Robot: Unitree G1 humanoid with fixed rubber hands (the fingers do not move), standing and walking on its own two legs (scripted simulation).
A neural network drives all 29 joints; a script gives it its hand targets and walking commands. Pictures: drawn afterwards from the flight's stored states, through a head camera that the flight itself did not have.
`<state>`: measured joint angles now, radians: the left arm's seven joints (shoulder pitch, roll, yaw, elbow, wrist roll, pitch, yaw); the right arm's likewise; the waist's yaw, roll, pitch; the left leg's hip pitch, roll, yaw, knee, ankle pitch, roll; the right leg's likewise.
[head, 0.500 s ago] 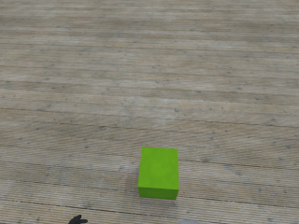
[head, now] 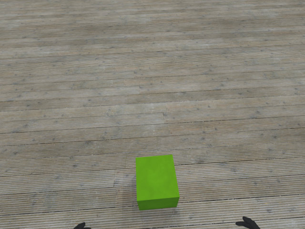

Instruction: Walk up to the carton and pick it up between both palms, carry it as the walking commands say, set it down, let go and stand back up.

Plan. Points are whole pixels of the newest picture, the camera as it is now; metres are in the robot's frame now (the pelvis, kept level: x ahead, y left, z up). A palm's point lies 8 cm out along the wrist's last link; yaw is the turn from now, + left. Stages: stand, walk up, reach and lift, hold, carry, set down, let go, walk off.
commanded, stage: walk up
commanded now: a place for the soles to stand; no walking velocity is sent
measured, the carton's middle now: (156, 182) +0.48 +0.03 -0.66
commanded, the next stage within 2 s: reach and lift in 1.34 s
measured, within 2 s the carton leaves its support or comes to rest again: neither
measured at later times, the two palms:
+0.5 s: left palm out of the picture +0.11 +0.23 -0.11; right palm out of the picture +0.03 -0.28 -0.13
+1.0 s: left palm out of the picture +0.11 +0.24 -0.11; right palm out of the picture +0.02 -0.26 -0.13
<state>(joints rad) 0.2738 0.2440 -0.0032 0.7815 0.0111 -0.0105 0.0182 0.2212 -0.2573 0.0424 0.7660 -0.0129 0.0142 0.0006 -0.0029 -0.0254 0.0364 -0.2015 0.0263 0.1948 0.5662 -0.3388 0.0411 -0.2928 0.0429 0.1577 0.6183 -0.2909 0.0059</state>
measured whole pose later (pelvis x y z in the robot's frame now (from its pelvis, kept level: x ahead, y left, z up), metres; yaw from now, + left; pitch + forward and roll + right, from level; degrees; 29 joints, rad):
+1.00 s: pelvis +0.00 +0.00 +0.00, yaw -8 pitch -1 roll +1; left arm 0.27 0.24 -0.02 0.81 0.02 -0.02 0.04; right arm 0.24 -0.27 0.02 0.90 -0.01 0.05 0.00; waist -0.01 -0.01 0.03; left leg -0.20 0.01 0.19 0.57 -0.36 0.04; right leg -0.34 0.07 0.20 0.63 -0.27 0.01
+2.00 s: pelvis -0.02 -0.01 -0.05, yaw +3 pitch +17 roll -1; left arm -0.09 0.33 0.09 0.59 0.04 0.21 -0.08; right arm 0.00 -0.16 -0.08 0.53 0.04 0.24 -0.03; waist -0.05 0.01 -0.04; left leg -0.80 -0.01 -0.02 0.95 -0.45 0.02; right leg -0.82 0.01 -0.03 0.90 -0.37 0.00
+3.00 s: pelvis -0.06 -0.01 -0.10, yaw +3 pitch +43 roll -1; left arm -1.08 0.32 0.31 0.94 -0.01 0.13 -0.05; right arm -1.04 -0.22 -0.31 0.84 -0.01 0.16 -0.03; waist 0.01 0.00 -0.04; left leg -1.46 -0.03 -0.01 1.07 -0.35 0.02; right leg -1.49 0.00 0.00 1.02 -0.28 0.01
